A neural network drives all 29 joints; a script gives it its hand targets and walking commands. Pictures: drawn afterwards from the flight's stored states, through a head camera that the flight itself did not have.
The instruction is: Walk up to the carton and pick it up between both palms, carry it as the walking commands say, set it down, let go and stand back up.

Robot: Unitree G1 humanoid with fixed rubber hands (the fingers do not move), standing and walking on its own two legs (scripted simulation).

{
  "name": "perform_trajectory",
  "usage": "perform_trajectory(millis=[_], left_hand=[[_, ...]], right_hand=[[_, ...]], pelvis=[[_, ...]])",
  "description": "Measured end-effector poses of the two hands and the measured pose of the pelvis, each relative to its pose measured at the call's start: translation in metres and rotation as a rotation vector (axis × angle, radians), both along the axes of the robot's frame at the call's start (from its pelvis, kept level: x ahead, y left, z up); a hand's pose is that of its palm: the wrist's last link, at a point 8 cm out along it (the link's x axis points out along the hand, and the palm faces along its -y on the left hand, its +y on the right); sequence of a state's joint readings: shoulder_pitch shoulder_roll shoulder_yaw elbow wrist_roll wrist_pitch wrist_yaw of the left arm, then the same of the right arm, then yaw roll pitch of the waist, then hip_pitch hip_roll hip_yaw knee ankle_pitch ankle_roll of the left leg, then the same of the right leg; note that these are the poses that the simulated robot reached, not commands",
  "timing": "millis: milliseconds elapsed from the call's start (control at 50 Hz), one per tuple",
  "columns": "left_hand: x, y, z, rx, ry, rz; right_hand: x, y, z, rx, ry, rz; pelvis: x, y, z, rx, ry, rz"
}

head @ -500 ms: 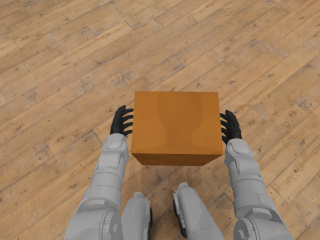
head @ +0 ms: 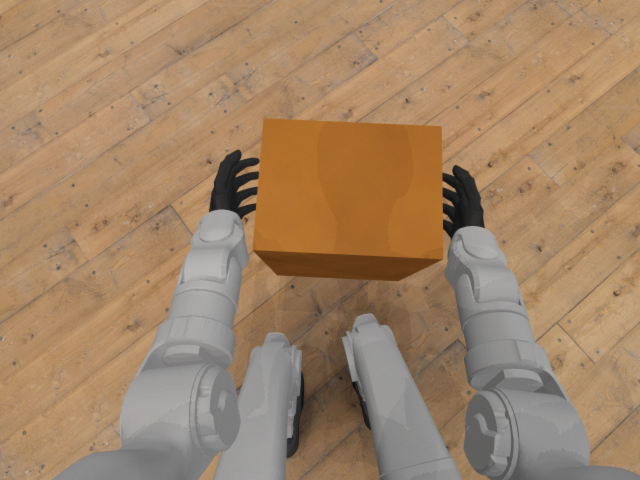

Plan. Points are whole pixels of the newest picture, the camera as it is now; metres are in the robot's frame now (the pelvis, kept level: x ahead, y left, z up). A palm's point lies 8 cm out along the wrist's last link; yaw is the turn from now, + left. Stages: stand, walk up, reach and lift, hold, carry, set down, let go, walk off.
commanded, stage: set down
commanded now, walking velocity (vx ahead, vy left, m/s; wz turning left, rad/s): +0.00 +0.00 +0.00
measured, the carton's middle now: (343, 215) +0.44 -0.07 -0.15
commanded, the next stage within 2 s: none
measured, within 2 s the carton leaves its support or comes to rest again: rests again in 1.90 s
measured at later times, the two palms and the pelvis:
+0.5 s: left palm (246, 219) +0.46 +0.08 -0.16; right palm (447, 226) +0.41 -0.22 -0.17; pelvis -0.02 +0.00 -0.07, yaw +1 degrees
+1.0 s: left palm (261, 226) +0.47 +0.07 -0.26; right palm (430, 237) +0.42 -0.23 -0.28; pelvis -0.07 +0.00 -0.14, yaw +1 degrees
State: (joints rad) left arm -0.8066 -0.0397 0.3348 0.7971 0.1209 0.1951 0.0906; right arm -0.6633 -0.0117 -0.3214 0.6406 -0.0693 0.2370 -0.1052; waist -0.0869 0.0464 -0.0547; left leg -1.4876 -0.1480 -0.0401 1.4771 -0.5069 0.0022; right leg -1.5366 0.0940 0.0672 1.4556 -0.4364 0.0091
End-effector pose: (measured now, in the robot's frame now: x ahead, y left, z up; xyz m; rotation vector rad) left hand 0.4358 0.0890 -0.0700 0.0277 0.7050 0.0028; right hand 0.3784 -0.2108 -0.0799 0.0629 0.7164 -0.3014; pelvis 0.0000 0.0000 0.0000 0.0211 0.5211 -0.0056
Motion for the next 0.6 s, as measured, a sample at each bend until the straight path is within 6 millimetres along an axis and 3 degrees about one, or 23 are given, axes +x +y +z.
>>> perform_trajectory(millis=[460, 600], left_hand=[[0.019, -0.007, -0.086, -0.015, -0.008, 0.012], [0.023, -0.009, -0.119, -0.011, 0.007, 0.016]], right_hand=[[0.025, -0.008, -0.078, -0.015, -0.008, 0.013], [0.031, -0.011, -0.112, -0.007, 0.006, 0.016]], pelvis=[[-0.014, 0.003, -0.066, -0.010, 0.086, 0.016], [-0.026, -0.001, -0.086, -0.006, 0.047, 0.017]])
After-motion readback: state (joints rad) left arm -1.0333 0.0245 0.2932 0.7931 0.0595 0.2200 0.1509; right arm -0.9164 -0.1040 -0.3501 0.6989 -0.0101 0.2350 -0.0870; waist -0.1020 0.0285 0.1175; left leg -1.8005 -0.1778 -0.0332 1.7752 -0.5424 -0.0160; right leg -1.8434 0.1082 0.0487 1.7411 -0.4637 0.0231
